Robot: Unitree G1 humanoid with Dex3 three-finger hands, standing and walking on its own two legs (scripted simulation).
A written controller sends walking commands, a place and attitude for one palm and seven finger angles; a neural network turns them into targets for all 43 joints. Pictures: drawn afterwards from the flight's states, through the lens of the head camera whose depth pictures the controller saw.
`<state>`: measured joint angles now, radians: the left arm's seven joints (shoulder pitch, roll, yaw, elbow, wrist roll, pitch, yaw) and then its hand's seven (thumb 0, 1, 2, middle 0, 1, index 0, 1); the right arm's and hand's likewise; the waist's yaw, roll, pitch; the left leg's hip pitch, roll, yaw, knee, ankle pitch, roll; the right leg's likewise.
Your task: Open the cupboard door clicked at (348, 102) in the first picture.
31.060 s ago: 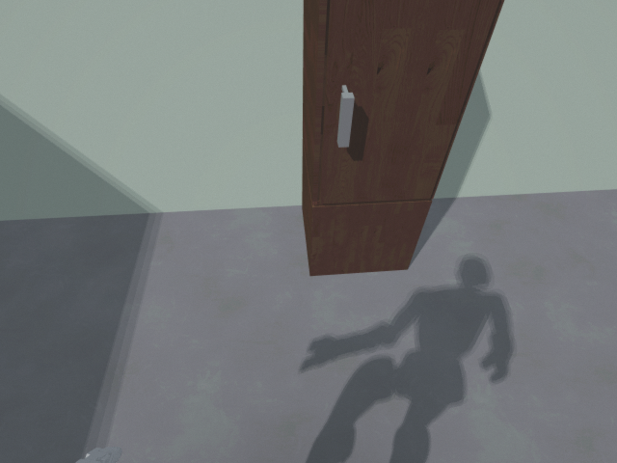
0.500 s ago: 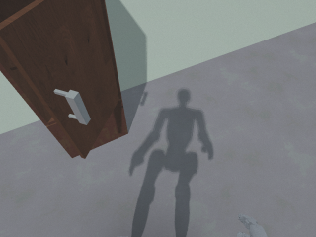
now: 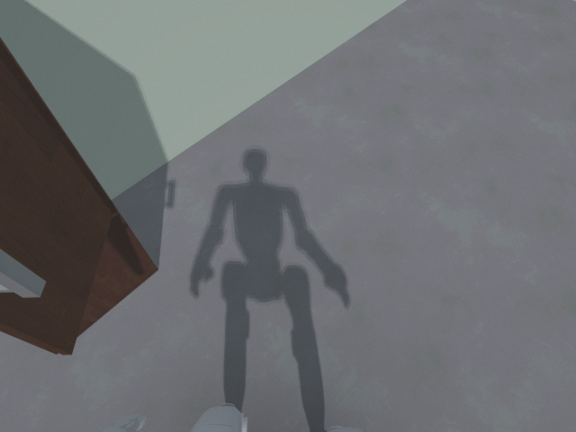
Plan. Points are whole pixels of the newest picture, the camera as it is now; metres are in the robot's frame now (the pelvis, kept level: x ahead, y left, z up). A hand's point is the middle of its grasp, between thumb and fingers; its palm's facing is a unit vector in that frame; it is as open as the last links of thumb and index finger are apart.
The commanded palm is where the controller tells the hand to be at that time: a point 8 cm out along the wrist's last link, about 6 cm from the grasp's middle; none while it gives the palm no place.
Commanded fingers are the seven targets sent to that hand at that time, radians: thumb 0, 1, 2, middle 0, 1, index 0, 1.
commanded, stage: walk to a spot facing it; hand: left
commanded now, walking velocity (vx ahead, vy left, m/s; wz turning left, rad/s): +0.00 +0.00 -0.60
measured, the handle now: out of the picture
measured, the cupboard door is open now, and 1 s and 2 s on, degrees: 44 44 44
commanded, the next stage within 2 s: turn to face it in 1.66 s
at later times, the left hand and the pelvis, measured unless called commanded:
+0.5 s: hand (217, 371) +0.22 +0.13 -0.15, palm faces -0.29 -0.92 -0.24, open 7.4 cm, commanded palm none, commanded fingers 0.00 0.90 0.90 -0.20 -0.30 -0.20 -0.30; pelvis +0.07 -0.04 +0.00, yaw -18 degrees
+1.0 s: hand (299, 239) +0.47 +0.00 -0.15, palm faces -0.57 -0.80 -0.19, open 7.4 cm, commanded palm none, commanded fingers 0.00 0.90 0.90 -0.20 -0.30 -0.20 -0.30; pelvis +0.27 -0.10 +0.01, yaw -34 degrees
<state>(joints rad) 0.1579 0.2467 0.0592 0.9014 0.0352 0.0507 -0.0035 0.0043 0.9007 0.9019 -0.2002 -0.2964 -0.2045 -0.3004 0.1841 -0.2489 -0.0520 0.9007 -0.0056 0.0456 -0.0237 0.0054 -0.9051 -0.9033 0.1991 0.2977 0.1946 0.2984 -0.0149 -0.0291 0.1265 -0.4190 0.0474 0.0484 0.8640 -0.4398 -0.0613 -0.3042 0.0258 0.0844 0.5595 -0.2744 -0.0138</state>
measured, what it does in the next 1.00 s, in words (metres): walks ahead, turning right: left foot, then right foot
